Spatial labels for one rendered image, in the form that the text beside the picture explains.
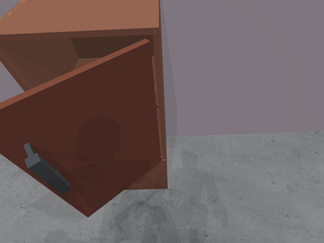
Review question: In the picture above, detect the handle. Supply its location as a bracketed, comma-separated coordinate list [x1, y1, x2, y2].
[23, 143, 72, 195]

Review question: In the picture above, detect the cupboard door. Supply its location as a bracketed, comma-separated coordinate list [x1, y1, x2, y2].
[0, 39, 161, 217]

